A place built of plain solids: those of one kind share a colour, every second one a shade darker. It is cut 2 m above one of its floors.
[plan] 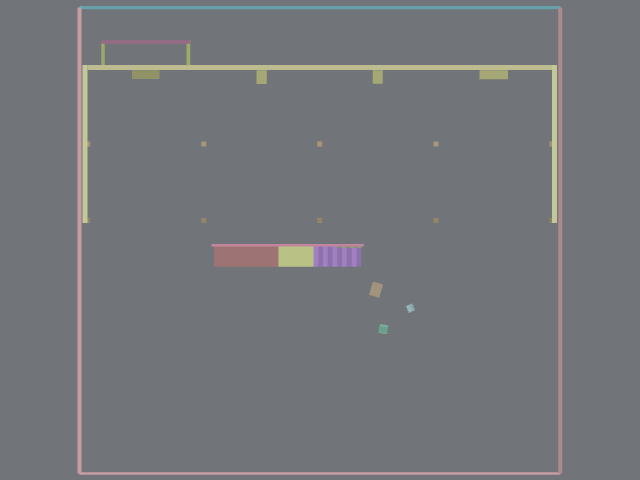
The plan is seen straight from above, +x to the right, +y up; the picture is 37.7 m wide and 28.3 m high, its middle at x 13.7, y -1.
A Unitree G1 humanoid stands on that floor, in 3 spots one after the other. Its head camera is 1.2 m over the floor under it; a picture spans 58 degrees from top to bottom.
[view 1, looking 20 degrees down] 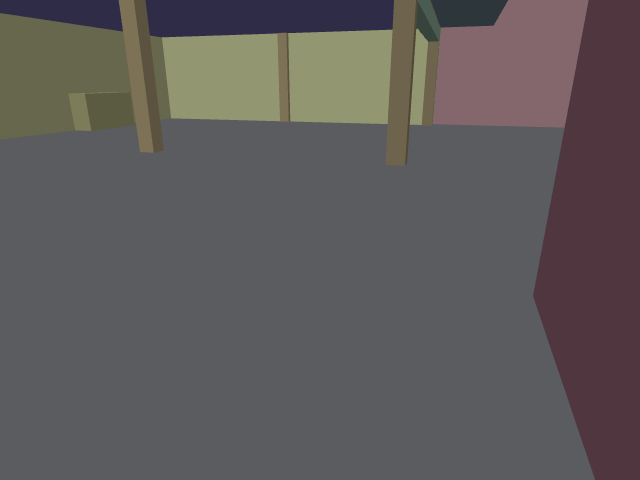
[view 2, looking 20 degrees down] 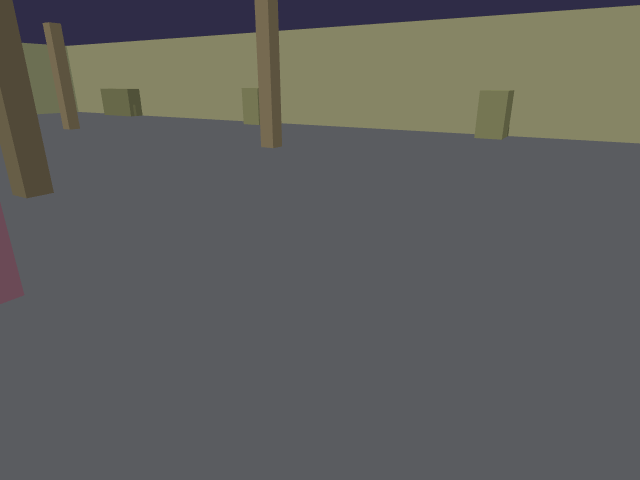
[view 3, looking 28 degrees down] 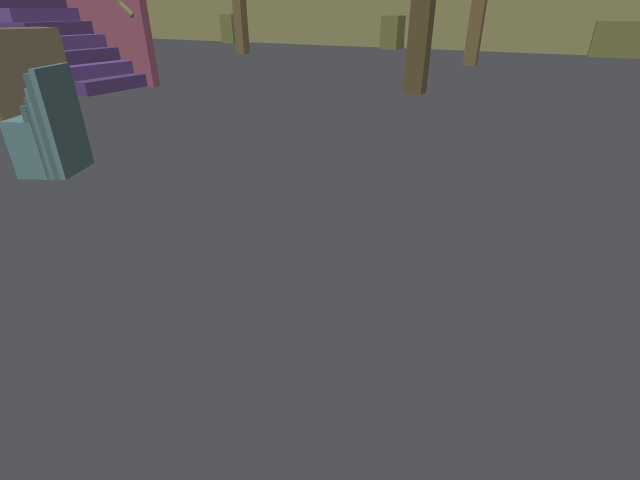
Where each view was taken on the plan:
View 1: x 13.69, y -0.69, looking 17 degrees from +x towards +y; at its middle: ground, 3.51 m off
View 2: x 19.00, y -2.31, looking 121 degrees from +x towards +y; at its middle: ground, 3.51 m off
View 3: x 22.63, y -7.08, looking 118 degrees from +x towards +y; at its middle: ground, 2.56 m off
